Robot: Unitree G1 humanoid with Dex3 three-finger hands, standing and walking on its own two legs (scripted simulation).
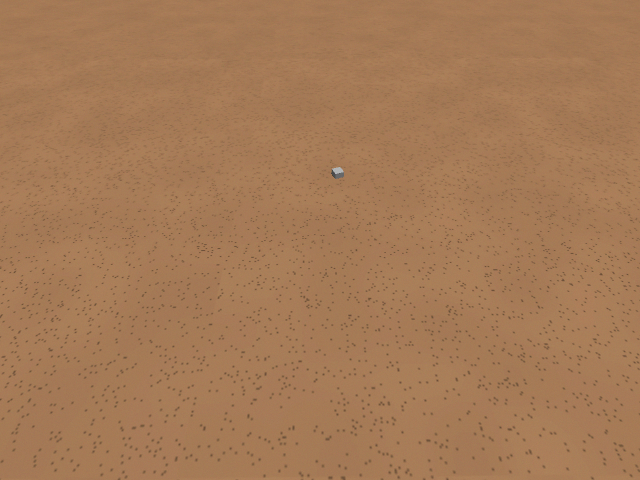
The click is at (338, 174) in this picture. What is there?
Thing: small box
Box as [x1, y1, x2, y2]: [332, 167, 343, 178]
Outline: 340,167 332,169 332,174 335,178 343,176 343,171
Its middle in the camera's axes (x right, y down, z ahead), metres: +0.11 -0.35 +2.07
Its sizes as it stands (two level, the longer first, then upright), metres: 0.051 0.050 0.033
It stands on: the floor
